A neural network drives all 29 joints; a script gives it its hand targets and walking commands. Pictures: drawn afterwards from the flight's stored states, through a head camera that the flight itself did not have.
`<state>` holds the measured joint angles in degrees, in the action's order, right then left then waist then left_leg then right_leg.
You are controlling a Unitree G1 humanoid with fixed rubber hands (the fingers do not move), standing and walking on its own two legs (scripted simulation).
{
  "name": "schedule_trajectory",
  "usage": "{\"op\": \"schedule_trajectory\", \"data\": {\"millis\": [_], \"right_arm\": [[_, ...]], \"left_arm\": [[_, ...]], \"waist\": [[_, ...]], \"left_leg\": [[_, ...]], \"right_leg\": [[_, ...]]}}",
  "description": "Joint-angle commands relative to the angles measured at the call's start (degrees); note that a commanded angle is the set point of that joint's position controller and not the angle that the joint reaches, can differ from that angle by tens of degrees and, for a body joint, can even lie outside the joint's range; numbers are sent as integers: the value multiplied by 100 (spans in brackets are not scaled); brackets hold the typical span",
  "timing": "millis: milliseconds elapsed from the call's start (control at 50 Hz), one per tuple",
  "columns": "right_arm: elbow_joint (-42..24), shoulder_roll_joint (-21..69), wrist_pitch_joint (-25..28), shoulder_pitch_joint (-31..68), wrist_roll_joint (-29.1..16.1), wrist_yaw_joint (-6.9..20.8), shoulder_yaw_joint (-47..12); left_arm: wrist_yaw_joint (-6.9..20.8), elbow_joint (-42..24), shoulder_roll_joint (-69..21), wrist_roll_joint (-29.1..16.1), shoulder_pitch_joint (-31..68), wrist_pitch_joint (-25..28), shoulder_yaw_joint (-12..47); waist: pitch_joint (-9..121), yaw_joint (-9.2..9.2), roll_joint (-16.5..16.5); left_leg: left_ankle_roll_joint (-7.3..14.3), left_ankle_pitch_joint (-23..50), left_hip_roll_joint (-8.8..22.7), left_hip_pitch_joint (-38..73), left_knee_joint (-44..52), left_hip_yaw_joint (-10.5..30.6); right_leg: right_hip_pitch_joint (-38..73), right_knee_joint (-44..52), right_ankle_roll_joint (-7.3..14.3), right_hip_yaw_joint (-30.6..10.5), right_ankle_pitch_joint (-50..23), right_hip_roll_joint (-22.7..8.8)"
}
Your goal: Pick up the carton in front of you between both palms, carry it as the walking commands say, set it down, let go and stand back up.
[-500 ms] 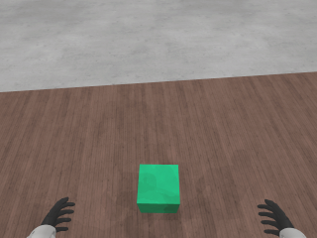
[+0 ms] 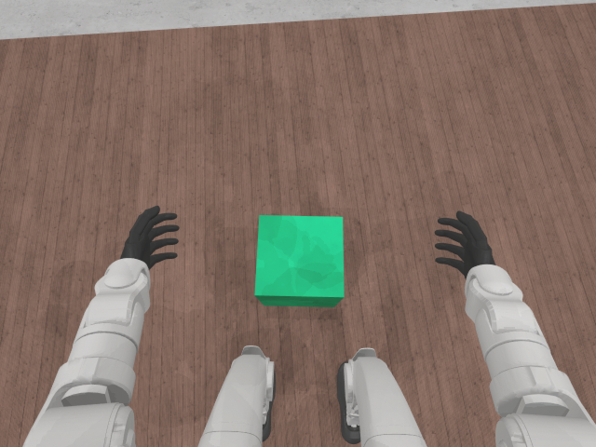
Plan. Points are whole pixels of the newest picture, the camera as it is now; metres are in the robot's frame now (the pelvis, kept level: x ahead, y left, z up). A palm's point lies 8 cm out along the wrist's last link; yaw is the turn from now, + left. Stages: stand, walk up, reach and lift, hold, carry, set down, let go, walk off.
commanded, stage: reach and lift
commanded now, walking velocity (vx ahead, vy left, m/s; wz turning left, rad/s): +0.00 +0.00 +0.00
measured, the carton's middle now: (299, 265) +0.44 +0.02 -0.56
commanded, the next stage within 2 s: none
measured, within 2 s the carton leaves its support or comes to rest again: leaves its support in 2.00 s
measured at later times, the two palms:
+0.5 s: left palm (194, 209) +0.46 +0.21 -0.18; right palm (409, 213) +0.46 -0.17 -0.18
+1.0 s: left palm (220, 250) +0.44 +0.21 -0.42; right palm (382, 253) +0.45 -0.18 -0.42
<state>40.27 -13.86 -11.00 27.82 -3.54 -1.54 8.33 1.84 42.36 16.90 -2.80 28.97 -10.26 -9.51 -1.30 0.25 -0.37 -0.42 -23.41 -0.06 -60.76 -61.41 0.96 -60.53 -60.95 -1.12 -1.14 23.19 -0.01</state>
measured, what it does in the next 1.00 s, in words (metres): lowers itself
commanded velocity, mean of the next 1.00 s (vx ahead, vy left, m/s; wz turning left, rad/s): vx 0.00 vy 0.00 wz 0.00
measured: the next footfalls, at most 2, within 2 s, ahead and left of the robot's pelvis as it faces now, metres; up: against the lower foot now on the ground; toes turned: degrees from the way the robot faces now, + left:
none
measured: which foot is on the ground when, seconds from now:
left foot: down 0.00-1.00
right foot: down 0.00-1.00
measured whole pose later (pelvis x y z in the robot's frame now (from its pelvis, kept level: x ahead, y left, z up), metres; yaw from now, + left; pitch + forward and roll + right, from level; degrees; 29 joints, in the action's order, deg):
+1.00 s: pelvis -0.06 +0.00 -0.26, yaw -1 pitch +45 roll -1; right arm 51.8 -15.4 -4.5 66.5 -8.9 -7.9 9.1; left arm -3.6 55.5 20.4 -9.8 68.0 -3.4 -8.7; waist -5.6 0.9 -0.7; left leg -2.5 -30.5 -2.4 -128.5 -113.6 3.1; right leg -128.1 -113.0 -3.0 -2.1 30.4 3.2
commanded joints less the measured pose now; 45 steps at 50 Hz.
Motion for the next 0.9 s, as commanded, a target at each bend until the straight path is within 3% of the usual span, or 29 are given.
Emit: {"op": "schedule_trajectory", "data": {"millis": [0, 140, 220, 300, 460, 580, 680, 800, 880], "right_arm": [[-354, -632, 122, 1751, -65, -103, 249], [293, -598, 78, 3795, -10, -265, 521], [617, -578, 134, 4540, 137, -323, 724], [679, -479, 292, 4607, 367, -323, 936], [762, -48, 794, 4165, 748, -234, 1225], [754, -60, 1030, 3741, 490, -311, 972], [226, -319, 1086, 3801, -42, -444, 455], [-251, -587, 898, 4275, -482, -593, 136], [108, -639, 748, 4720, -529, -638, 141]], "left_arm": [[-39, -327, 774, -70, 1760, 127, -251], [-107, 354, 811, -78, 3889, 104, -423], [-147, 749, 804, 57, 4649, 162, -580], [-155, 849, 689, 329, 4734, 307, -804], [-153, 872, 268, 672, 4269, 799, -1144], [-261, 842, 216, 349, 3838, 1031, -858], [-399, 361, 543, -185, 3858, 1071, -397], [-493, -110, 946, -585, 4335, 907, -149], [-523, 286, 1015, -662, 4766, 778, -73]], "waist": [[3720, 46, 118], [4634, 15, 171], [5189, 6, 180], [5753, 39, 163], [5456, 79, 118], [5764, 60, 117], [6912, 111, 76], [7468, 141, 48], [6544, 158, 64]], "left_leg": [[-169, 1951, -235, 1306, 378, -88], [-190, 623, -252, 477, 286, -219], [-204, 416, -284, 247, 203, -251], [-200, 843, -329, 294, 187, -254], [-157, 1753, -334, -892, -684, -202], [-202, 2545, -351, -1788, -1938, -141], [-241, 3164, -331, -1823, -2955, -154], [-275, 2311, -315, -2231, -3748, -317], [-301, 1114, -245, -3020, -4015, -387]], "right_leg": [[1085, 308, -134, 172, -1744, 293], [263, 134, -137, 303, -469, 351], [-31, 44, -138, 374, -285, 390], [-68, 60, -147, 399, -654, 437], [-1364, -738, -203, 323, -1453, 424], [-2508, -1979, -244, 309, -2055, 453], [-2559, -3003, -278, 339, -2572, 433], [-2458, -3841, -275, 438, -2017, 442], [-2925, -4133, -237, 495, -961, 391]]}}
